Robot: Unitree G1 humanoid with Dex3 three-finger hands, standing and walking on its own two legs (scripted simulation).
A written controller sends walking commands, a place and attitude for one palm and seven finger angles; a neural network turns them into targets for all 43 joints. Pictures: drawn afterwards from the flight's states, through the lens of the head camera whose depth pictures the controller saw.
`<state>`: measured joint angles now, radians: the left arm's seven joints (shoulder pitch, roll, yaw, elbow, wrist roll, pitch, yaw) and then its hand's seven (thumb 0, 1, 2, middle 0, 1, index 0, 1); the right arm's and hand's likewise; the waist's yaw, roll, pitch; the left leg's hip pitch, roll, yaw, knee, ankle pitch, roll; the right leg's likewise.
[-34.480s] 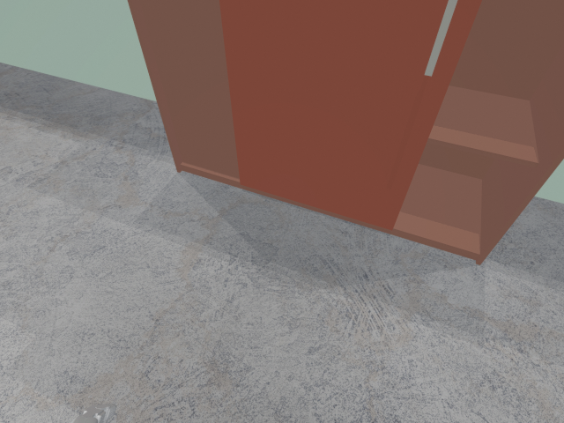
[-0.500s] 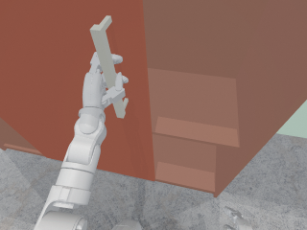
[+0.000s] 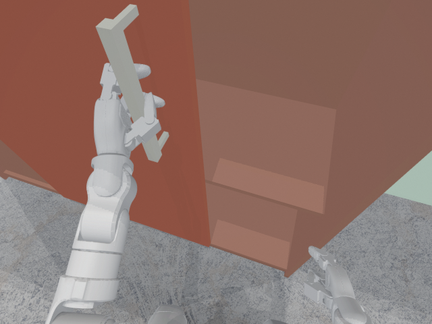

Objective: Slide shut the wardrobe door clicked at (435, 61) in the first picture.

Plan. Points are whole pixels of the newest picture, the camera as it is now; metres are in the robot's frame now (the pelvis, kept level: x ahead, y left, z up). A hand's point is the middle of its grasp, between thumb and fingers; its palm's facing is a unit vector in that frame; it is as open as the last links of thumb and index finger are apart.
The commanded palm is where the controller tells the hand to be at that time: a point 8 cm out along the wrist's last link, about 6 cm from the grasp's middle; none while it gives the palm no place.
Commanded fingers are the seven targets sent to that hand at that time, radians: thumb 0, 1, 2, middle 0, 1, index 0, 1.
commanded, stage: step sideways, sliding the door along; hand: left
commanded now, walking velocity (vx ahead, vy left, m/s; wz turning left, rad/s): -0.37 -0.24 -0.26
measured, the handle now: (144, 99) +0.41 +0.19 +0.17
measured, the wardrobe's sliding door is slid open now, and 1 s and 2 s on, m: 0.34 0.16 0.00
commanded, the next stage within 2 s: none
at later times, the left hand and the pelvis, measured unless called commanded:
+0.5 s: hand (204, 135) +0.35 +0.08 +0.17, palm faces +0.17 -0.98 -0.02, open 6.6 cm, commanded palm +0.31 +0.06 +0.17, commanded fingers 0.00 0.90 0.90 -0.45 -1.40 -0.45 -1.40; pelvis +0.02 -0.06 +0.01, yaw -5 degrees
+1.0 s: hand (272, 153) +0.33 -0.02 +0.17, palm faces +0.22 -0.98 -0.03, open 6.7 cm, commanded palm +0.29 -0.04 +0.17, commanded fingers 0.00 0.90 0.90 -0.45 -1.40 -0.45 -1.40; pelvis +0.01 -0.17 -0.01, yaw -7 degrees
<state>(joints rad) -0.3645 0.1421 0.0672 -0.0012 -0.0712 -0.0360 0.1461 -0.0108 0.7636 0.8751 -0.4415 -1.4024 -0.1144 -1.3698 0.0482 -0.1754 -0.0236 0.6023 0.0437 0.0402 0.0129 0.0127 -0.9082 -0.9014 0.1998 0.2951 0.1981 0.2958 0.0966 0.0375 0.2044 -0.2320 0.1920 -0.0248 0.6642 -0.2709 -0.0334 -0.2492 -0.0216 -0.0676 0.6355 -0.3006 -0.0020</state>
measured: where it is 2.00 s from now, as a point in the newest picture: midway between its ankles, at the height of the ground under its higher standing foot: outside the picture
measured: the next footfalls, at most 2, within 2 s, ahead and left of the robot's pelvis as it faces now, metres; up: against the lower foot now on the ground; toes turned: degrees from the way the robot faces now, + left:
left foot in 0.30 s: +0.04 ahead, +0.05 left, +0.00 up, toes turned -2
right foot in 0.62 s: +0.05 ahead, -0.29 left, +0.00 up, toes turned -10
